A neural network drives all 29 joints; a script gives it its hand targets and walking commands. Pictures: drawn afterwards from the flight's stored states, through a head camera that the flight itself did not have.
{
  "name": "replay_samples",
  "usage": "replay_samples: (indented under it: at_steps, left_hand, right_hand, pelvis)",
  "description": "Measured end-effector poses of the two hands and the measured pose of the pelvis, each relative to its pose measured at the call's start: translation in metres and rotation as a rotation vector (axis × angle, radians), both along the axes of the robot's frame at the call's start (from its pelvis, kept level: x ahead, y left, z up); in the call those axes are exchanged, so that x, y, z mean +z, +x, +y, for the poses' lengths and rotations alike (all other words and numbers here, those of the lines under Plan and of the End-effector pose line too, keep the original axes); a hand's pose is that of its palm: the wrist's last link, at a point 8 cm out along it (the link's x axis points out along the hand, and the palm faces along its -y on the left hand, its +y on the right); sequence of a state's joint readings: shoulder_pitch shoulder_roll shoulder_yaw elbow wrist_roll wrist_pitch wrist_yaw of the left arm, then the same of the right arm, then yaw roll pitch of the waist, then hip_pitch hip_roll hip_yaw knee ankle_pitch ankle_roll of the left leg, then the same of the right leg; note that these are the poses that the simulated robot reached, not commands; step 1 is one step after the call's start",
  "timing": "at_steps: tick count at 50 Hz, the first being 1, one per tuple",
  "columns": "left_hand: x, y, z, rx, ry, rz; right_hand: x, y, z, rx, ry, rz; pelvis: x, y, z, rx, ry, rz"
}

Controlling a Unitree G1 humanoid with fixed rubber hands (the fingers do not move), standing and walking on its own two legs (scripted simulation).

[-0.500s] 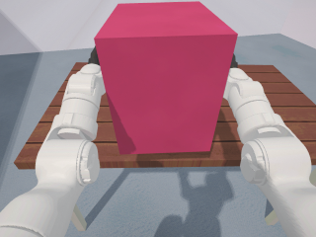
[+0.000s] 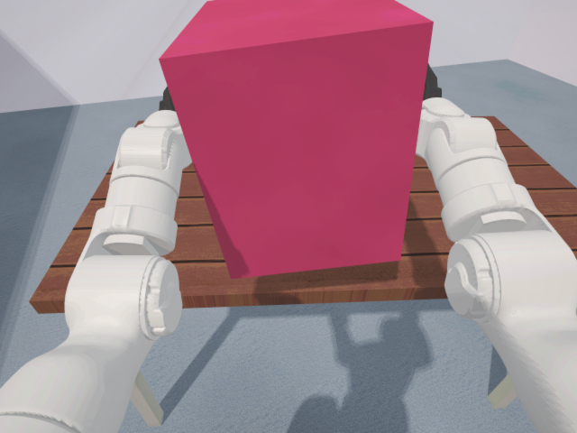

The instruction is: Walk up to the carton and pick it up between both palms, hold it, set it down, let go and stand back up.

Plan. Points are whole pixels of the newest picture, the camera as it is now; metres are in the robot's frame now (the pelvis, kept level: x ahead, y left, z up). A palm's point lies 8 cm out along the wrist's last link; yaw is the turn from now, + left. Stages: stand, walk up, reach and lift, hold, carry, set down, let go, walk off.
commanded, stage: reach and lift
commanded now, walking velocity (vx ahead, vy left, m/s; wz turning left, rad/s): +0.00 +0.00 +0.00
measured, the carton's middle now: (297, 122) +0.46 +0.02 +0.25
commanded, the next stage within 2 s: hold in 0.58 s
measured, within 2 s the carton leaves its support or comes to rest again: neither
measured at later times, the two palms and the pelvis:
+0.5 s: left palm (171, 117) +0.40 +0.18 +0.29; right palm (432, 95) +0.42 -0.14 +0.32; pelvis +0.00 +0.00 +0.00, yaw +0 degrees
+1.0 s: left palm (166, 110) +0.38 +0.18 +0.30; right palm (442, 84) +0.40 -0.14 +0.33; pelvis +0.00 +0.00 +0.00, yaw +0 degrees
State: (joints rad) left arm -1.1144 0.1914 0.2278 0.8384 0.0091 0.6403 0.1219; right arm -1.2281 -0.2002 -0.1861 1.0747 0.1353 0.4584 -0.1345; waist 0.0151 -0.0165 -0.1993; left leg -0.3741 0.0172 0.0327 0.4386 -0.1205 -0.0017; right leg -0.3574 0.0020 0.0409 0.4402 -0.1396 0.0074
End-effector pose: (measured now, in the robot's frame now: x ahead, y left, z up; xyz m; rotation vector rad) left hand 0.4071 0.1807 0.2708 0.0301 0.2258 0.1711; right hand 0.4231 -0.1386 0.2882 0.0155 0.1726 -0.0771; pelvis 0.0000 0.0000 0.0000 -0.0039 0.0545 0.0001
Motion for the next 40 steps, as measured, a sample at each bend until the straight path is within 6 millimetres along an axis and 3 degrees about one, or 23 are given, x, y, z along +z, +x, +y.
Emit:
replay_samples:
  at_steps: [40]
  left_hand:
    - [0.028,-0.018,-0.003,-0.002,-0.009,-0.009]
  right_hand:
    - [0.039,-0.018,-0.003,0.0,-0.02,-0.008]
  pelvis:
    - [0.0,0.001,0.0,0.0,0.0,0.002]
